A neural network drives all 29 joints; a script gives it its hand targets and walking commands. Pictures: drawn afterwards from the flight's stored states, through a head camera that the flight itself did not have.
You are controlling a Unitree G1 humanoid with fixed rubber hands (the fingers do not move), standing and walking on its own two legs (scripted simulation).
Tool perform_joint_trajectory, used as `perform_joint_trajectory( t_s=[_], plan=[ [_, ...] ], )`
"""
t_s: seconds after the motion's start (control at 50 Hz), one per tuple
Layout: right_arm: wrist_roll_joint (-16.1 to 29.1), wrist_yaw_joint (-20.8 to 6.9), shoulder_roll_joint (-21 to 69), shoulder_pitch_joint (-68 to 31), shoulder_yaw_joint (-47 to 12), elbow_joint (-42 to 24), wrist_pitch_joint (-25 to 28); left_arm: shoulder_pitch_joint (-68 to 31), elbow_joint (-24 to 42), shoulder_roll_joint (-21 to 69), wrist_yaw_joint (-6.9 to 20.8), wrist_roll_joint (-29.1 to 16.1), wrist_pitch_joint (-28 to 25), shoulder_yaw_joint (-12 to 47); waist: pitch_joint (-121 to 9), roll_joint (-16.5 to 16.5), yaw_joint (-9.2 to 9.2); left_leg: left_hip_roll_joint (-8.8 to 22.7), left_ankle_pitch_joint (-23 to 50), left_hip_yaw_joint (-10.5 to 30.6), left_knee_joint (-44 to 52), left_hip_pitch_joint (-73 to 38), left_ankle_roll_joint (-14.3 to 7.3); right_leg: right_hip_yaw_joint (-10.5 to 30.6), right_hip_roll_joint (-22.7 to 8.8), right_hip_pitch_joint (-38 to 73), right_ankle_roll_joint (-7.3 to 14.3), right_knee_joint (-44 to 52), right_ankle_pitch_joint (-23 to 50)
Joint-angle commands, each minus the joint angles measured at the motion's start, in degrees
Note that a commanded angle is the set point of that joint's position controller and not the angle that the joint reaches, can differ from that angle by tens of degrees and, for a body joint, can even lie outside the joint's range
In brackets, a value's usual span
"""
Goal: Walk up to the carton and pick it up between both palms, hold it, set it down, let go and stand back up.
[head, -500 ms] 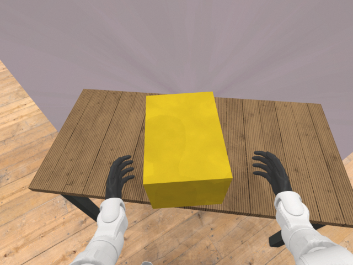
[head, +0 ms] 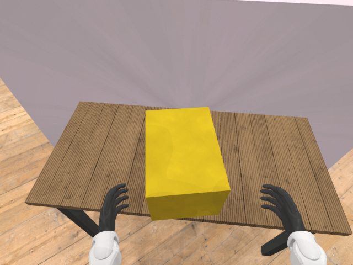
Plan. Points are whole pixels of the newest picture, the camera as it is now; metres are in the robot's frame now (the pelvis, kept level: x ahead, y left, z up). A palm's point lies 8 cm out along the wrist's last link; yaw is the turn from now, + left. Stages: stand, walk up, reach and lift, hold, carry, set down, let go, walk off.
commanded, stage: set down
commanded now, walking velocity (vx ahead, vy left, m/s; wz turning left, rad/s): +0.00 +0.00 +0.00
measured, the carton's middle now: (181, 161) +0.44 +0.04 -0.10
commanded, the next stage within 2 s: none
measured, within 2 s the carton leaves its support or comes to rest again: neither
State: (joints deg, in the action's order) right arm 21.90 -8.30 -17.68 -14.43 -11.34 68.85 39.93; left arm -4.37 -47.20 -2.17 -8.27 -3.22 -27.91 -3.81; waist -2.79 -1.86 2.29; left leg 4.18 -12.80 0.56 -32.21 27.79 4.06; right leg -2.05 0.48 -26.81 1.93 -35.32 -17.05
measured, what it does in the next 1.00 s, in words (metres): stands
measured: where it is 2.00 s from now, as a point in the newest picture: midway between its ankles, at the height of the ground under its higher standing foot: outside the picture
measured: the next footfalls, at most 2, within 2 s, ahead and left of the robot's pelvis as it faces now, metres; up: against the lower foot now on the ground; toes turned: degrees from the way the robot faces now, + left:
none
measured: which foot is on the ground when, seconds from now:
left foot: down 0.00-1.00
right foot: down 0.00-1.00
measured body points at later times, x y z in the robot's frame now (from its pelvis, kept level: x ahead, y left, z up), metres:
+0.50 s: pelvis +0.01 +0.00 +0.01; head +0.02 +0.02 +0.46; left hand +0.20 +0.18 -0.05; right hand +0.20 -0.24 -0.04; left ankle +0.03 +0.17 -0.73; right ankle +0.00 -0.10 -0.73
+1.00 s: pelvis +0.02 +0.01 +0.02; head +0.01 +0.02 +0.47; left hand +0.19 +0.20 -0.05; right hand +0.21 -0.22 -0.04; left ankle +0.03 +0.17 -0.73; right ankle +0.00 -0.10 -0.73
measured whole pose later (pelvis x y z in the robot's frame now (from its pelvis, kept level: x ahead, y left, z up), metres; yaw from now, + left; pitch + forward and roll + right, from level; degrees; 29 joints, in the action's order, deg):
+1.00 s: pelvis +0.02 +0.01 +0.02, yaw -1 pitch -3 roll +0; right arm 15.6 -8.1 -16.8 6.9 -7.4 50.6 28.5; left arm 14.0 -30.9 -4.2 -8.2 0.5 -12.9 0.5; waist 1.9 -2.6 2.3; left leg 3.8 -11.4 -0.9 -22.1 7.6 3.5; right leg -1.0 0.3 -6.6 1.2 -24.4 -14.9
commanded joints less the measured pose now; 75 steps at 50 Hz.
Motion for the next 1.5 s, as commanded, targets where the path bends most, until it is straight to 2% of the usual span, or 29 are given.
perform_joint_trajectory(
  t_s=[0.0,0.02,0.06,0.12,0.14,0.18,0.26,0.32,0.34,0.4,0.44,0.48,0.54,0.6,0.72,0.74,0.84,0.94,0.98,1.06,1.08,1.12,1.16,1.18,1.2,1.26,1.3,1.44,1.48],
  plan=[
    [3.0,-1.5,-10.3,0.3,2.7,-6.4,3.8,4.2,16.8,0.2,-1.0,0.5,-3.0,2.1,-18.9,0.3,0.31,-3.9,22.7,-0.5,1.9,-16.8,-0.8,2.1,3.1,9.5,0.7,8.8,16.2],
    [3.6,-2.1,-10.6,5.2,1.9,-6.0,3.5,9.5,17.1,0.8,-0.8,0.3,-1.8,3.9,-16.6,1.3,-0.5,-4.0,24.6,-0.8,2.0,-20.4,-0.6,1.8,2.9,10.3,0.5,9.4,17.2],
    [1.6,-2.2,-9.5,-2.9,3.0,-7.3,2.5,1.0,11.0,-1.4,-0.5,1.0,-0.7,2.4,-9.9,-0.8,-0.24,-4.5,13.6,-0.9,4.1,-13.3,-1.5,3.1,2.2,7.1,0.6,10.1,5.6],
    [0.2,-2.7,-9.1,-11.3,4.1,-12.3,2.3,-11.3,13.8,-3.3,-2.0,-1.6,-2.1,5.0,-10.1,-2.4,-0.63,-4.1,4.2,-1.8,4.0,-8.1,-2.4,3.3,1.8,5.2,0.8,9.4,-2.9],
    [1.2,-3.4,-9.0,-3.0,3.3,-10.9,1.5,-5.0,16.8,-3.1,-2.8,-2.2,-2.4,5.0,-9.3,-1.7,0.34,-4.1,2.4,-1.6,5.4,-11.5,-2.4,3.9,1.0,6.1,0.8,11.0,-4.0],
    [2.8,-3.8,-9.8,6.0,3.2,-10.0,1.7,4.4,19.7,-0.6,-3.0,-2.4,-2.0,6.6,-11.6,-1.3,-0.46,-3.8,9.0,-1.5,4.3,-16.8,-2.1,3.4,1.4,8.1,0.9,10.4,2.9],
    [3.2,-3.2,-8.1,12.2,-0.7,-5.5,0.6,9.6,12.2,0.8,-1.8,2.6,1.8,3.0,-5.3,-2.5,0.9,-4.1,15.3,-1.8,5.7,-19.5,-1.9,4.6,1.3,12.1,0.9,12.4,9.5],
    [3.4,-2.9,-10.9,12.0,2.3,-12.8,2.7,12.7,21.6,0.5,-2.3,2.4,1.3,5.0,-7.9,-0.6,0.29,-4.2,21.0,-1.1,5.9,-23.1,-0.8,3.8,2.0,12.8,0.8,12.5,15.7],
    [2.0,-2.3,-10.2,15.2,3.3,-11.0,1.5,13.4,14.9,0.4,-1.1,3.3,2.7,4.5,-4.5,-1.8,-1.7,-4.6,17.9,-1.2,6.3,-22.8,-0.9,3.8,2.1,13.4,0.5,13.0,12.7],
    [1.0,-2.1,-10.5,13.3,3.5,-20.1,2.9,12.6,23.3,0.2,-1.7,2.3,1.8,4.8,-4.6,-3.5,0.18,-4.6,17.1,-1.5,6.4,-21.4,-1.4,2.9,1.8,14.6,0.2,11.7,14.6],
    [2.1,-3.2,-11.0,13.2,4.3,-20.4,1.3,11.4,24.7,0.3,-2.3,1.5,1.5,6.6,-2.7,-2.7,0.02,-3.7,13.2,-1.1,8.0,-23.1,-1.6,2.9,2.3,11.2,0.9,13.0,6.6],
    [-0.3,-1.9,-7.9,16.8,3.3,-18.8,-1.1,13.5,18.2,0.5,-1.5,4.5,4.4,4.4,0.6,-2.3,0.59,-4.4,9.4,-2.3,8.5,-21.5,-2.5,3.8,1.0,11.3,0.0,14.2,5.4],
    [-0.3,-2.4,-8.0,14.4,3.1,-23.0,-1.3,9.6,21.9,0.0,-2.3,3.2,3.5,4.6,0.1,-3.2,1.99,-4.0,6.4,-2.8,7.7,-20.7,-3.1,4.1,0.9,10.1,0.4,14.2,0.9],
    [-2.2,-1.2,-7.1,13.1,4.0,-24.3,-3.8,7.3,20.6,-2.4,-1.7,0.9,5.7,4.7,0.1,-3.9,0.51,-4.9,1.0,-4.1,7.7,-18.8,-4.1,4.9,-0.7,10.2,-0.4,14.2,-1.7],
    [-2.7,-0.5,-7.3,14.1,4.8,-22.0,-5.9,8.8,20.3,-2.2,-1.5,1.5,9.0,4.6,1.2,-0.6,-0.44,-4.0,4.1,-3.5,9.0,-22.7,-3.2,3.7,-0.3,10.7,0.4,15.5,0.8],
    [-2.3,-0.7,-7.1,14.6,4.8,-22.6,-6.0,10.4,21.7,-2.8,-1.8,1.7,8.4,4.1,2.1,-1.5,1.08,-4.3,4.2,-3.7,8.9,-22.4,-3.5,4.2,0.0,11.6,0.4,15.9,0.0],
    [-6.5,0.4,-7.7,15.2,6.6,-19.4,-9.4,14.2,18.4,-2.5,0.1,4.1,13.9,4.9,1.3,-2.8,-1.2,-3.9,7.0,-2.4,11.0,-24.6,-3.0,2.0,0.4,12.5,0.3,17.8,4.2],
    [-6.6,0.1,-6.8,16.6,6.8,-23.3,-9.3,15.1,24.4,-3.6,-0.1,4.5,12.5,4.1,-0.5,-2.5,0.4,-4.0,14.0,-2.1,10.5,-27.5,-2.1,1.4,1.7,14.6,0.1,17.4,9.9],
    [-6.8,0.0,-5.6,17.7,6.5,-21.7,-10.3,14.7,24.8,-4.6,0.3,4.4,13.7,5.5,0.6,-2.1,-1.26,-4.3,13.1,-1.8,11.3,-27.0,-2.2,2.1,1.1,14.7,0.0,18.7,9.8],
    [-6.4,-0.2,-6.0,19.0,7.5,-24.9,-10.4,17.1,27.3,-5.7,0.4,4.6,13.9,5.2,0.1,-0.5,-0.73,-4.2,14.5,-2.1,11.4,-28.3,-2.1,2.1,1.2,15.5,0.4,19.2,11.1],
    [-7.8,0.2,-4.8,20.5,7.3,-21.9,-11.2,15.8,25.2,-5.8,0.9,4.3,14.6,5.7,1.4,1.0,-2.63,-4.7,12.5,-2.0,11.5,-27.8,-2.1,2.7,0.5,15.7,0.2,20.2,9.5],
    [-7.6,-0.4,-6.1,18.0,8.7,-23.6,-11.2,15.8,29.7,-5.1,-0.3,6.0,14.6,6.1,1.0,3.4,0.07,-4.1,13.6,-1.5,11.5,-27.9,-1.5,0.9,1.5,13.1,0.9,19.2,7.9],
    [-6.8,-0.7,-6.8,20.8,9.2,-26.5,-10.7,18.6,29.0,-4.9,-0.1,4.5,14.8,5.3,-1.6,0.6,0.02,-4.3,16.8,-1.6,10.7,-28.5,-2.2,1.1,1.5,15.7,0.8,18.7,12.9],
    [-8.3,0.5,-5.7,20.7,8.0,-23.9,-12.1,19.7,21.6,-5.4,1.3,5.9,16.4,5.0,1.3,-1.9,-0.63,-4.5,16.4,-1.7,10.9,-28.4,-2.5,1.8,1.2,15.8,-0.1,19.7,13.3],
    [-8.1,0.7,-5.2,21.7,8.1,-24.4,-12.7,20.2,23.5,-6.0,1.8,5.2,16.9,4.7,1.6,-1.4,-1.65,-4.5,17.2,-2.2,11.3,-28.6,-2.4,2.0,1.0,17.1,-0.2,20.0,15.4],
    [-8.0,0.8,-4.7,21.1,8.0,-26.3,-12.2,18.5,28.0,-6.6,1.4,5.2,16.1,4.3,-0.8,-0.6,-0.35,-5.0,18.8,-1.9,10.5,-28.3,-2.4,1.8,1.3,16.8,-0.3,19.1,16.9],
    [-9.4,1.4,-4.1,21.7,7.3,-24.3,-12.8,19.3,23.5,-7.3,2.3,6.1,17.1,3.1,0.2,-0.9,-0.56,-5.1,18.9,-2.4,10.4,-29.3,-2.5,2.1,0.8,17.1,-0.2,19.4,18.2],
    [-11.7,2.8,-3.5,21.1,8.5,-26.6,-15.0,19.1,26.8,-8.8,3.6,5.9,20.3,3.2,1.3,-0.8,-0.79,-4.5,20.8,-2.7,10.3,-31.4,-1.9,1.2,1.6,16.1,0.0,19.9,17.2],
    [-13.4,3.3,-3.0,21.8,9.2,-24.8,-17.1,18.5,23.2,-8.9,4.6,5.8,22.7,4.1,2.6,-0.5,-2.69,-4.8,18.7,-2.4,10.3,-31.6,-2.2,1.4,0.8,15.4,-0.4,20.7,15.4]
  ],
)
